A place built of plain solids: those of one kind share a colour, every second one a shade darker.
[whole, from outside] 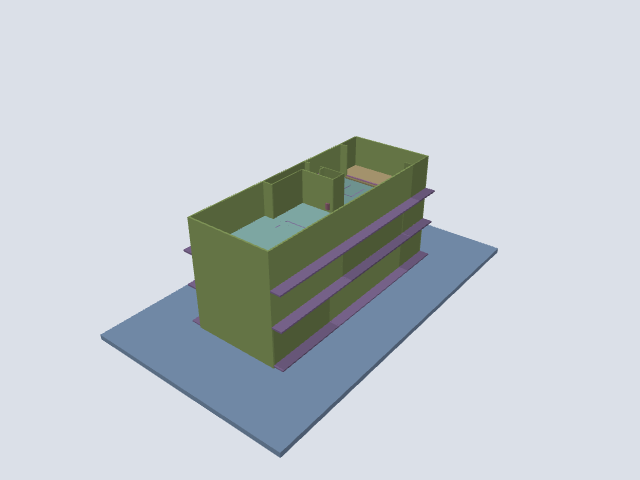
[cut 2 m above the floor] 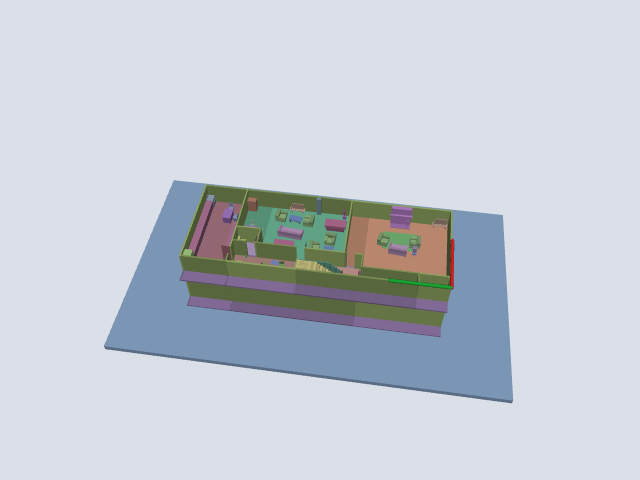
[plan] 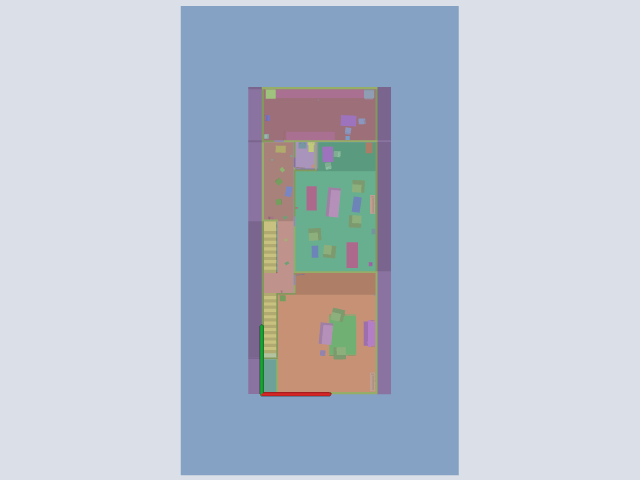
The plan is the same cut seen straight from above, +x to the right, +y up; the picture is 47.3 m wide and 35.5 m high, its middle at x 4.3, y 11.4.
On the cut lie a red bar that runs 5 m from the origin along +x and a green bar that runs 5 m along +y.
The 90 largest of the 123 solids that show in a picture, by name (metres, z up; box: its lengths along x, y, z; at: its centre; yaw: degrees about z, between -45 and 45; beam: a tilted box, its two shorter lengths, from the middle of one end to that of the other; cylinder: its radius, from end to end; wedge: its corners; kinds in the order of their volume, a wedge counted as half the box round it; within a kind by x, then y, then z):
{
 "under_1": {"box": [20.56, 34.71, 0.5], "at": [4.28, 11.36, -0.57]},
 "wall_1": {"box": [0.16, 2.43, 3.08], "at": [0.08, 1.38, 5.37]},
 "wall_2": {"box": [0.16, 7.33, 3.83], "at": [0.08, 3.82, 1.61]},
 "wall_3": {"box": [0.16, 8.37, 3.36], "at": [0.08, 4.34, 8.89]},
 "wall_4": {"box": [0.16, 10.06, 3.08], "at": [0.08, 7.75, 5.37]},
 "wall_5": {"box": [0.16, 5.59, 3.36], "at": [0.08, 11.45, 8.89]},
 "wall_6": {"box": [0.16, 11.03, 3.83], "at": [0.08, 13.13, 1.61]},
 "wall_7": {"box": [0.16, 5.73, 3.08], "at": [0.08, 15.77, 5.37]},
 "wall_8": {"box": [0.16, 5.49, 3.36], "at": [0.08, 17.12, 8.89]},
 "wall_9": {"box": [0.16, 3.78, 7.21], "at": [0.08, 20.66, 3.31]},
 "wall_10": {"box": [0.16, 2.55, 3.36], "at": [0.08, 21.27, 8.89]},
 "wall_11": {"box": [0.74, 0.13, 3.36], "at": [0.37, 14.31, 8.89]},
 "wall_12": {"box": [0.9, 0.13, 3.08], "at": [0.45, 18.7, 5.37]},
 "wall_13": {"box": [0.96, 0.13, 3.36], "at": [0.48, 19.93, 8.89]},
 "wall_14": {"box": [1.19, 0.13, 3.08], "at": [0.59, 2.65, 5.37]},
 "wall_15": {"box": [1.19, 0.13, 3.36], "at": [0.59, 8.59, 8.89]},
 "wall_16": {"box": [1.19, 0.13, 3.08], "at": [0.59, 12.84, 5.37]},
 "wall_17": {"box": [0.13, 2.43, 3.08], "at": [1.12, 1.38, 5.37]},
 "wall_18": {"box": [0.13, 4.64, 3.08], "at": [1.12, 5.04, 5.37]},
 "wall_19": {"box": [0.13, 4.0, 3.36], "at": [1.12, 10.65, 8.89]},
 "wall_20": {"box": [0.13, 3.34, 3.08], "at": [2.42, 10.75, 5.37]},
 "wall_21": {"box": [0.13, 3.34, 3.08], "at": [2.42, 14.81, 5.37]},
 "wall_22": {"box": [0.13, 1.16, 3.08], "at": [2.42, 18.06, 5.37]},
 "wall_23": {"box": [3.65, 0.13, 3.36], "at": [2.88, 12.71, 8.89]},
 "wall_24": {"box": [1.71, 0.13, 3.08], "at": [3.21, 16.55, 5.37]},
 "wall_25": {"box": [2.76, 0.13, 3.36], "at": [3.33, 14.31, 8.89]},
 "wall_26": {"box": [0.13, 2.03, 3.08], "at": [4.0, 17.62, 5.37]},
 "wall_27": {"box": [8.56, 0.16, 10.87], "at": [4.28, 0.08, 5.13]},
 "wall_28": {"box": [8.56, 0.16, 10.87], "at": [4.28, 22.63, 5.13]},
 "wall_29": {"box": [0.13, 1.47, 3.36], "at": [4.64, 13.51, 8.89]},
 "wall_30": {"box": [6.94, 0.13, 3.08], "at": [5.09, 18.7, 5.37]},
 "wall_31": {"box": [6.21, 0.13, 3.08], "at": [5.46, 9.02, 5.37]},
 "wall_32": {"box": [0.96, 0.13, 3.36], "at": [8.08, 19.93, 8.89]},
 "wall_33": {"box": [0.16, 7.13, 3.83], "at": [8.48, 3.73, 1.61]},
 "wall_34": {"box": [0.16, 8.8, 3.08], "at": [8.48, 4.56, 5.37]},
 "wall_35": {"box": [0.16, 19.71, 3.36], "at": [8.48, 10.02, 8.89]},
 "wall_36": {"box": [0.16, 11.22, 3.83], "at": [8.48, 13.03, 1.61]},
 "wall_37": {"box": [0.16, 9.56, 3.08], "at": [8.48, 13.86, 5.37]},
 "wall_38": {"box": [0.16, 3.78, 7.21], "at": [8.48, 20.66, 3.31]},
 "wall_39": {"box": [0.16, 2.55, 3.36], "at": [8.48, 21.27, 8.89]},
 "stair_1": {"box": [0.9, 3.52, 1.26], "at": [0.61, 5.72, 0.33]},
 "stair_2": {"box": [0.9, 2.12, 2.41], "at": [0.61, 6.43, 0.9]},
 "stair_3": {"box": [0.9, 0.94, 3.36], "at": [0.61, 7.01, 1.38]},
 "stair_4": {"box": [0.9, 3.35, 4.73], "at": [0.61, 11.11, 2.06]},
 "stair_5": {"box": [0.9, 2.39, 5.52], "at": [0.61, 11.58, 2.46]},
 "stair_6": {"box": [0.9, 1.2, 6.52], "at": [0.61, 12.18, 2.96]},
 "stair_7": {"box": [0.9, 0.72, 6.91], "at": [0.61, 12.42, 3.16]},
 "upper_floor_temple_1": {"box": [8.24, 8.37, 0.16], "at": [4.28, 4.34, 7.13]},
 "upper_floor_temple_2": {"box": [8.24, 5.49, 0.16], "at": [4.28, 17.12, 7.13]},
 "upper_floor_temple_3": {"box": [7.21, 4.12, 0.16], "at": [4.79, 10.59, 7.13]},
 "upper_floor_next_1": {"box": [1.0, 2.43, 0.16], "at": [-0.5, 1.38, 3.75]},
 "upper_floor_next_2": {"box": [1.0, 7.33, 0.12], "at": [-0.5, 3.82, -0.06]},
 "upper_floor_next_3": {"box": [1.0, 10.06, 0.16], "at": [-0.5, 7.75, 3.75]},
 "upper_floor_next_4": {"box": [1.0, 11.03, 0.12], "at": [-0.5, 13.13, -0.06]},
 "upper_floor_next_5": {"box": [1.0, 5.73, 0.16], "at": [-0.5, 15.77, 3.75]},
 "upper_floor_next_6": {"box": [1.0, 3.78, 0.12], "at": [-0.5, 20.66, -0.06]},
 "upper_floor_next_7": {"box": [1.0, 3.78, 0.16], "at": [-0.5, 20.66, 3.75]},
 "upper_floor_next_8": {"box": [1.0, 7.13, 0.12], "at": [9.06, 3.73, -0.06]},
 "upper_floor_next_9": {"box": [1.0, 8.8, 0.16], "at": [9.06, 4.56, 3.75]},
 "upper_floor_next_10": {"box": [1.0, 19.71, 0.16], "at": [9.06, 10.02, 7.13]},
 "upper_floor_next_11": {"box": [1.0, 11.22, 0.12], "at": [9.06, 13.03, -0.06]},
 "upper_floor_next_12": {"box": [1.0, 9.56, 0.16], "at": [9.06, 13.86, 3.75]},
 "upper_floor_next_13": {"box": [1.0, 3.78, 0.12], "at": [9.06, 20.66, -0.06]},
 "upper_floor_next_14": {"box": [1.0, 3.78, 0.16], "at": [9.06, 20.66, 3.75]},
 "upper_floor_next_15": {"box": [1.0, 2.55, 0.16], "at": [9.06, 21.27, 7.13]},
 "upper_floor_hall_1": {"box": [7.21, 7.2, 0.16], "at": [4.79, 3.76, 3.75]},
 "upper_floor_hall_2": {"box": [5.92, 1.6, 0.16], "at": [5.44, 8.15, 3.75]},
 "upper_floor_dais_1": {"box": [8.24, 2.55, 0.41], "at": [4.28, 21.27, 7.26]},
 "upper_floor_game_1": {"box": [5.92, 7.4, 0.16], "at": [5.44, 12.78, 3.75]},
 "upper_floor_game_2": {"box": [4.34, 2.16, 0.16], "at": [6.23, 17.56, 3.75]},
 "upper_floor_kitchen_1": {"box": [8.24, 3.78, 0.16], "at": [4.28, 20.66, 3.75]},
 "upper_floor_landing_1": {"box": [2.19, 1.47, 0.16], "at": [1.25, 8.22, 3.75]},
 "upper_floor_landing_2": {"box": [2.19, 5.73, 0.16], "at": [1.25, 15.77, 3.75]},
 "upper_floor_landing_3": {"box": [1.29, 3.83, 0.16], "at": [1.71, 10.87, 3.75]},
 "floor_passage_1": {"box": [2.19, 2.86, 0.5], "at": [1.25, 1.59, -0.25]},
 "counter_run_1": {"box": [6.51, 0.61, 0.78], "at": [4.29, 22.23, 4.32]},
 "fireplace_1": {"box": [0.36, 1.8, 2.87], "at": [8.21, 4.47, 5.26]},
 "trestle_table_1": {"box": [0.71, 1.64, 0.71], "at": [6.68, 10.29, 4.18]},
 "trestle_table_2": {"box": [0.86, 1.9, 0.25], "at": [6.68, 10.29, 4.45]},
 "sofa_1": {"box": [0.93, 1.6, 0.34], "at": [4.74, 4.47, 4.11], "yaw": -5.4},
 "sofa_2": {"box": [0.93, 2.16, 0.34], "at": [5.29, 14.18, 4.11], "yaw": -5.4},
 "fridge_1": {"box": [0.75, 0.7, 1.72], "at": [0.66, 22.19, 4.69]},
 "kitchen_table_1": {"box": [1.06, 0.71, 0.72], "at": [6.41, 20.22, 4.19], "yaw": -2.7},
 "tea_trolley_1": {"box": [0.5, 0.8, 1.3], "at": [7.93, 18.22, 4.48]},
 "upper_floor_wc_1": {"box": [1.45, 2.03, 0.16], "at": [3.21, 17.62, 3.75]},
 "range_cooker_1": {"box": [0.76, 0.65, 0.94], "at": [7.93, 22.21, 4.3]},
 "rug_1": {"box": [2.0, 2.9, 0.08], "at": [5.97, 4.36, 3.8]},
 "upper_floor_gap_dais_front_1": {"box": [6.64, 0.13, 0.41], "at": [4.28, 19.93, 7.26]},
 "upper_floor_banner_store_1": {"box": [0.9, 2.43, 0.16], "at": [0.61, 1.38, 3.75]},
 "dais_front_tread_1": {"box": [6.64, 0.25, 0.18], "at": [4.28, 19.75, 7.25]}
}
